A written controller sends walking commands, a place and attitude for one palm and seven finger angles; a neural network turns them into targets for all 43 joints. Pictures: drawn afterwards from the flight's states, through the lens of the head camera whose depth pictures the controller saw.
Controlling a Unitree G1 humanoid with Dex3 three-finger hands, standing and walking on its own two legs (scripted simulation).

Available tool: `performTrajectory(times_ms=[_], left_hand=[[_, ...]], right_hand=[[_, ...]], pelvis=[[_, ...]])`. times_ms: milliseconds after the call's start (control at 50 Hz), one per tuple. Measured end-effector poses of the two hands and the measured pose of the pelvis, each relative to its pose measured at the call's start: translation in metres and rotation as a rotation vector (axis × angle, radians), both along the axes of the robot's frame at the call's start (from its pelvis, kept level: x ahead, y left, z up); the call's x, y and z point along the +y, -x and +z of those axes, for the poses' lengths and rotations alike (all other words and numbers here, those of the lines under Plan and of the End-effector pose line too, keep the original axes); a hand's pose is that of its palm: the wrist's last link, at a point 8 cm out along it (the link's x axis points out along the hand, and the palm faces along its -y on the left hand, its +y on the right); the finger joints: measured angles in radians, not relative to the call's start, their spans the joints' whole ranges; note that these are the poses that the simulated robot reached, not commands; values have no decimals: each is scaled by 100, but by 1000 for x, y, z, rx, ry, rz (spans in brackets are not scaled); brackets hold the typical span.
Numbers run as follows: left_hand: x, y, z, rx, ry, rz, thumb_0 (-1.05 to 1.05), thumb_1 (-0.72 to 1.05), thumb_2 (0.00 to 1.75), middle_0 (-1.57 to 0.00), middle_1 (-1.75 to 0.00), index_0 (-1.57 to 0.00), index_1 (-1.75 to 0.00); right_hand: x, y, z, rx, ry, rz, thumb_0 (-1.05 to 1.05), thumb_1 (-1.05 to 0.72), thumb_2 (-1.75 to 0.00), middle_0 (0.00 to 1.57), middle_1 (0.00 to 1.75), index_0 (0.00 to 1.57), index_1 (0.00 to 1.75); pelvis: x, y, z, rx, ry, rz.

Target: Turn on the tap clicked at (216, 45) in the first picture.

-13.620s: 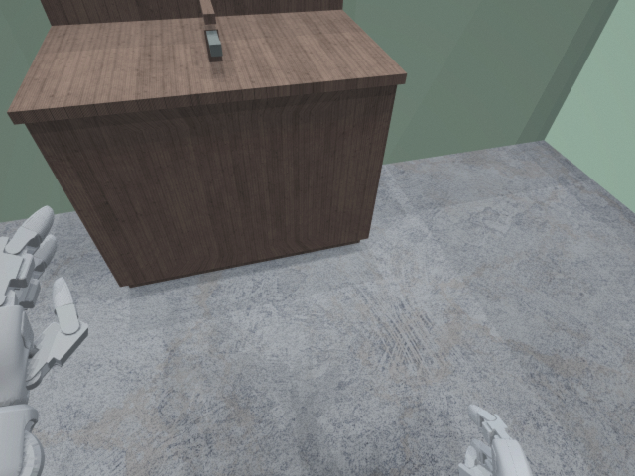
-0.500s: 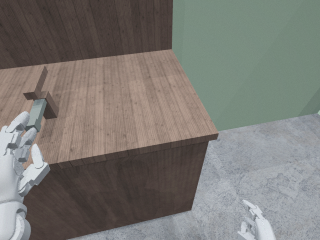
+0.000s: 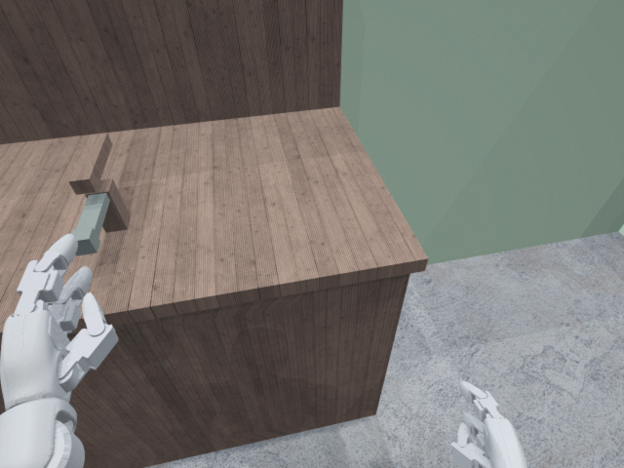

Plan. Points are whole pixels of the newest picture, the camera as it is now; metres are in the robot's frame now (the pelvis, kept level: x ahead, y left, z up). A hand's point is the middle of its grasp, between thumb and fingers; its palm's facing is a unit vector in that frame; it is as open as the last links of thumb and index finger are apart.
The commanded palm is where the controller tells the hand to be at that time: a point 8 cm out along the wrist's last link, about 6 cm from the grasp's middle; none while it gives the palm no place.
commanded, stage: turn the palm inward beside the body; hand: left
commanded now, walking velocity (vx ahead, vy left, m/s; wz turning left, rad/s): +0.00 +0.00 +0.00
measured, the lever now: (84, 241) +0.35 +0.38 +0.11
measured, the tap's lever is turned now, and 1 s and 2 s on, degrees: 0 0 0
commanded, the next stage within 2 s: reach beside the lever's end, fingers flat in 0.68 s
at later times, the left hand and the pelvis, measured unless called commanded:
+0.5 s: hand (127, 335) +0.19 +0.21 +0.16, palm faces +0.50 -0.86 -0.10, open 7.4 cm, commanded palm +0.13 +0.25 +0.17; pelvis +0.00 -0.02 +0.00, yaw +0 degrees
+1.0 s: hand (112, 325) +0.20 +0.24 +0.15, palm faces +0.55 -0.83 -0.11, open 7.4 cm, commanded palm +0.16 +0.28 +0.16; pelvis +0.00 -0.02 +0.00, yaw +1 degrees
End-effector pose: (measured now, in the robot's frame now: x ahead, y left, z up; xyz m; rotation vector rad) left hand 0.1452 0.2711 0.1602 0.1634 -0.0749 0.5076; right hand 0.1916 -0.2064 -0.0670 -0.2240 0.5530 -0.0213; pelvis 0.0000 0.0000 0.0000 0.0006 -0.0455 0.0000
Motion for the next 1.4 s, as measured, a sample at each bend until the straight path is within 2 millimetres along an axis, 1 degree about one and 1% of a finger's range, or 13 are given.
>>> performTrajectory(times_ms=[220, 560, 820, 920, 1020, 1120, 1200, 1300, 1400], left_hand=[[-11, 7, -2, 18, 36, 17, 2, 90, 90, -20, -30, -20, -30], [-22, 1, 0, 24, 54, 19, 2, 90, 90, -20, -30, -20, -30], [-22, -1, 0, 27, 56, 19, 2, 90, 90, -20, -30, -20, -30], [-10, -3, -4, 38, 58, 41, 2, 90, 90, -21, -30, -20, -30], [7, -12, -8, 44, 64, 79, 2, 90, 90, -20, -30, -20, -30], [13, -23, -7, 35, 65, 53, 2, 90, 90, -20, -30, -20, -30], [17, -30, -11, 51, 73, 42, 2, 90, 90, -20, -30, -20, -30], [29, -36, -16, 62, 81, 75, 2, 90, 90, -20, -29, -20, -29], [41, -40, -18, 54, 74, 90, 2, 90, 90, -20, -29, -20, -29]], right_hand=[[-8, 0, -1, -11, -6, 1, 1, -90, -90, 20, 30, 21, 30], [-17, -11, 1, -31, -18, 3, 1, -90, -90, 20, 30, 21, 30], [-19, -11, -1, -27, -18, -2, 1, -91, -90, 20, 30, 21, 30], [-19, -9, -2, -12, -15, -13, 1, -90, -90, 20, 30, 21, 30], [-20, -6, -5, 8, -6, -27, 1, -90, -90, 20, 30, 21, 30], [-21, -2, -6, 15, -1, -42, 1, -90, -90, 20, 30, 21, 30], [-22, 1, -6, 24, 2, -60, 1, -90, -90, 20, 30, 21, 30], [-22, 4, -8, 44, 11, -74, 1, -90, -90, 20, 30, 21, 30], [-22, 5, -9, 58, 18, -84, 1, -91, -90, 20, 30, 21, 30]], pelvis=[[-8, 1, 0, -10, 0, 7], [-17, -5, 1, -9, -5, 8], [-18, -7, 0, -6, -6, 6], [-18, -6, 1, -5, -4, 7], [-17, -4, 1, -4, -1, 9], [-13, -5, 2, 4, -3, 3], [-11, -7, 3, 10, -4, -3], [-7, -8, 3, 18, -3, -5], [-5, -10, 3, 26, -2, -8]])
